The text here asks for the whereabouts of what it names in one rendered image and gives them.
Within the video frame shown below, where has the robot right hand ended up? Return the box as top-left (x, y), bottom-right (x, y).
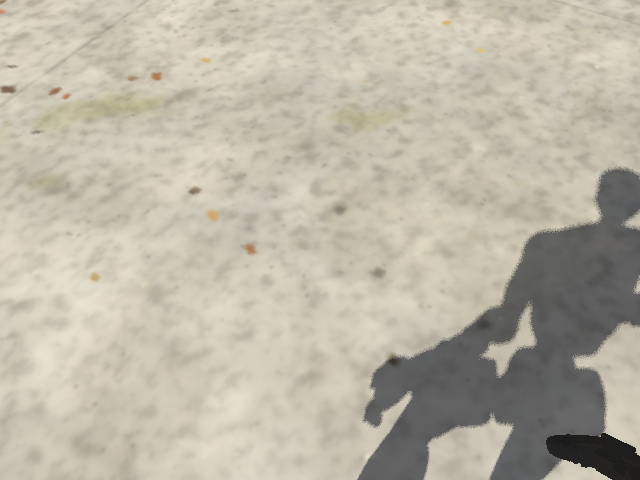
top-left (546, 433), bottom-right (640, 480)

